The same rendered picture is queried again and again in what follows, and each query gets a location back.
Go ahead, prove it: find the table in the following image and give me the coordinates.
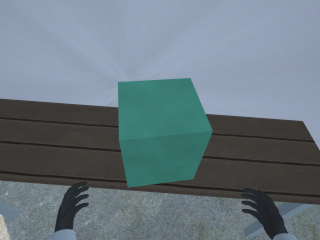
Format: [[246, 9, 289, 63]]
[[0, 98, 320, 238]]

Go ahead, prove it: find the robot left forearm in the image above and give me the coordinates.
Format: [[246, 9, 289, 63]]
[[48, 229, 77, 240]]

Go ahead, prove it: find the robot left hand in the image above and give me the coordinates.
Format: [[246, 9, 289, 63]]
[[54, 181, 89, 232]]

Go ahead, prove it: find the robot right hand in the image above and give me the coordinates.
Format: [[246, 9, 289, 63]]
[[241, 188, 288, 240]]

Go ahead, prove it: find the carton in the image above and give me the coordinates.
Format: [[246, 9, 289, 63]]
[[118, 78, 213, 188]]

